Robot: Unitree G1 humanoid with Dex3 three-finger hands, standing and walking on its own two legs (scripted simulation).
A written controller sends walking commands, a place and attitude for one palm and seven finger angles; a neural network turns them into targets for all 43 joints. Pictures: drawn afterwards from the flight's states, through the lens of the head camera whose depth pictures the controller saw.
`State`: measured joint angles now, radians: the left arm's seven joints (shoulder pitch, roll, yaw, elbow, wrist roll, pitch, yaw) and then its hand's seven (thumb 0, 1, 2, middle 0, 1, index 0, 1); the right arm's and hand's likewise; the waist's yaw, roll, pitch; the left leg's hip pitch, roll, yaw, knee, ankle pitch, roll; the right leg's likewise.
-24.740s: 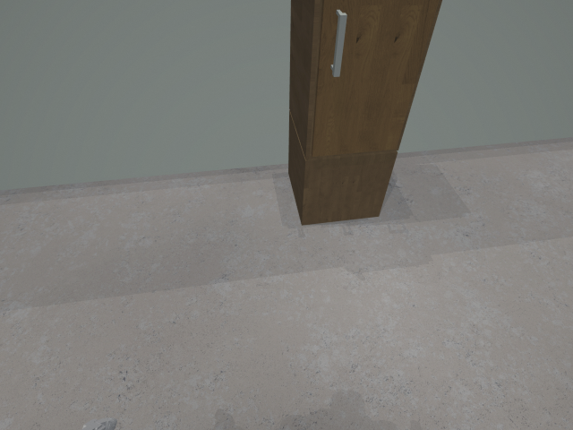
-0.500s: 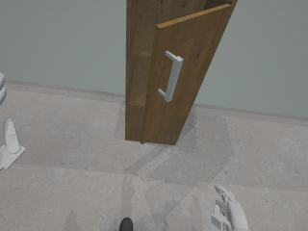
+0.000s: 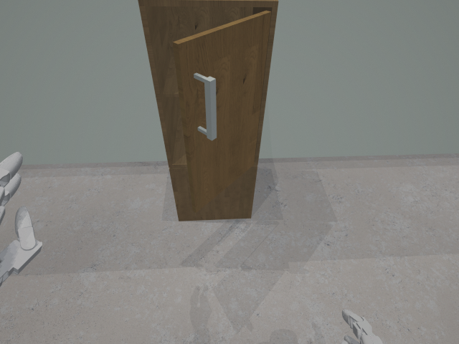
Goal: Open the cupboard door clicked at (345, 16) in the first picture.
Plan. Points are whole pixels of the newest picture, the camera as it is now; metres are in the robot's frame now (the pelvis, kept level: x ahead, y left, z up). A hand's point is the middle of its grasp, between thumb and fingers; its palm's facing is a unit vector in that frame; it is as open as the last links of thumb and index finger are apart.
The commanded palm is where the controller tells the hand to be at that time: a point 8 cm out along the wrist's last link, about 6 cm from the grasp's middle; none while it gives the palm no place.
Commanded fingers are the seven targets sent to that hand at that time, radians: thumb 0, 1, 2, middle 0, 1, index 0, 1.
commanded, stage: stop stepping back and stand still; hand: left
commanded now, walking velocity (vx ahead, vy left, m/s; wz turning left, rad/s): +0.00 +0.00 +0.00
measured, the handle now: (205, 107) +0.65 +0.06 +0.09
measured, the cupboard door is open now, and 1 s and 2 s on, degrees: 45 45 45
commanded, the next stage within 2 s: let the arm hang, fingers relaxed in 0.26 s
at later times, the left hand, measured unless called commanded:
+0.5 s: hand out of the picture +0.15 +0.27 -0.01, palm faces +0.11 -0.90 -0.43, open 7.4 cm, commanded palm none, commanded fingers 0.00 0.90 0.90 -0.20 -0.30 -0.20 -0.30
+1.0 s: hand out of the picture -0.17 +0.22 -0.15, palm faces +0.13 -0.96 -0.25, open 7.4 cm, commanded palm none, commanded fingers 0.00 0.90 0.90 -0.20 -0.30 -0.20 -0.30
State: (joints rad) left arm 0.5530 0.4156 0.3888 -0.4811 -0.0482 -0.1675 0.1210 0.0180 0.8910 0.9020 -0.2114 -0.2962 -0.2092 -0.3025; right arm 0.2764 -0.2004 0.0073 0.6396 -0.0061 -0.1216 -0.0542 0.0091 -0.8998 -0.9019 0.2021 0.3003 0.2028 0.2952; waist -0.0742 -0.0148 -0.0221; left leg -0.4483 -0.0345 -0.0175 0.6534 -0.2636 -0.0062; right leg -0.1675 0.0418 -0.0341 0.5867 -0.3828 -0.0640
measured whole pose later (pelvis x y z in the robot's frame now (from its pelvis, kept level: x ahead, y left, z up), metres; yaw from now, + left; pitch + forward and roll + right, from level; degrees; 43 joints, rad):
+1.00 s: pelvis -0.06 +0.03 +0.01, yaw +5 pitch -2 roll -1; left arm 0.43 0.19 0.03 1.16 0.01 0.03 0.02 0.01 0.91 0.90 -0.20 -0.29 -0.20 -0.30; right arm 0.34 -0.16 -0.02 1.11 -0.02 0.04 -0.02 0.00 -0.90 -0.90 0.20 0.30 0.20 0.29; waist 0.01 0.04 0.04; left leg -0.31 -0.03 -0.04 0.49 -0.18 0.02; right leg -0.21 0.00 -0.09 0.47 -0.24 -0.03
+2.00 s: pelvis -0.01 +0.00 +0.01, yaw +4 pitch -1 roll +0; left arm 0.28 0.13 0.01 1.16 0.00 -0.01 0.03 0.00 0.91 0.90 -0.20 -0.29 -0.20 -0.30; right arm 0.24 -0.16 0.00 1.16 -0.02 0.00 -0.04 0.00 -0.91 -0.90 0.20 0.30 0.20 0.29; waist 0.00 0.02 0.05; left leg -0.19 0.01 -0.03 0.41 -0.20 -0.02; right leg -0.09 0.03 -0.07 0.40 -0.28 -0.06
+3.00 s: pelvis -0.02 -0.03 +0.01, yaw -19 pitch +1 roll +2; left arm 0.20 0.20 0.08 0.95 0.03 0.03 0.02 0.00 0.91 0.90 -0.20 -0.29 -0.20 -0.30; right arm 0.11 -0.23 -0.07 0.93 -0.01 0.05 -0.02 0.00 -0.90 -0.90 0.20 0.30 0.20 0.29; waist 0.02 0.01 0.12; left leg -0.46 0.04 0.02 1.04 -0.45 -0.06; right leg -0.28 0.05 0.07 0.53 -0.26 -0.06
